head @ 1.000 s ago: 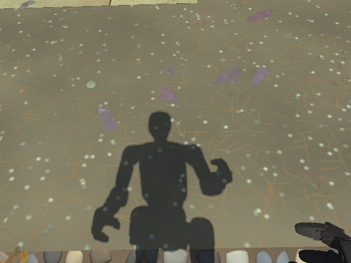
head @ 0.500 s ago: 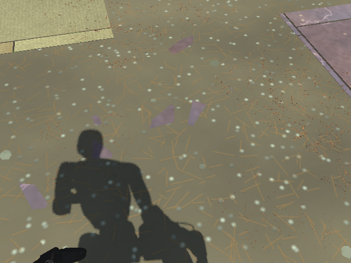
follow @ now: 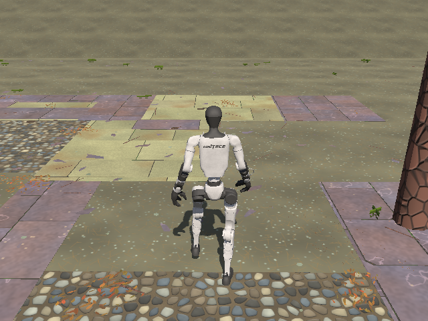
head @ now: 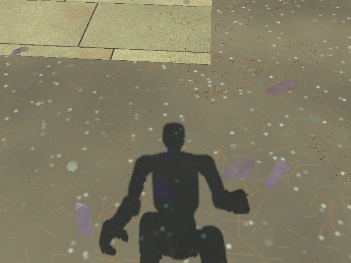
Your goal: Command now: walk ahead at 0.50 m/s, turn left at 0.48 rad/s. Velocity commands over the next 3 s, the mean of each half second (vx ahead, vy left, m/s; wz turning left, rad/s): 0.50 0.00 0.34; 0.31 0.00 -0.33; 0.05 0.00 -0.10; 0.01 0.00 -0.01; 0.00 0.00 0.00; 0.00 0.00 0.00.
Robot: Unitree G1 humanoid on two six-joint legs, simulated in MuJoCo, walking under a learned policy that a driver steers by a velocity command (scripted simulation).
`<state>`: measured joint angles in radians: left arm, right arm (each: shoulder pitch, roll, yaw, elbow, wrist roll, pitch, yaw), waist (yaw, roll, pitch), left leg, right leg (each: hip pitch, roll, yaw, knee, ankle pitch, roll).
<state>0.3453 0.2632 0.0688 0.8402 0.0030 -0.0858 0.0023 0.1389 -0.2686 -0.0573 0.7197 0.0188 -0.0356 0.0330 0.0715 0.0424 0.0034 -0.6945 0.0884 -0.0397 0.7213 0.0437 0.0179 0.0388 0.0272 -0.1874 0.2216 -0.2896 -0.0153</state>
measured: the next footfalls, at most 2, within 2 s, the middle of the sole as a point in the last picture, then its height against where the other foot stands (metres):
left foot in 0.12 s outside the picture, level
right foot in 0.66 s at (206, 241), level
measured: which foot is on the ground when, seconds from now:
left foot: up 0.00-0.10, down 0.12-0.66, up 0.68-1.00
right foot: down 0.00-0.14, up 0.16-0.64, down 0.66-1.00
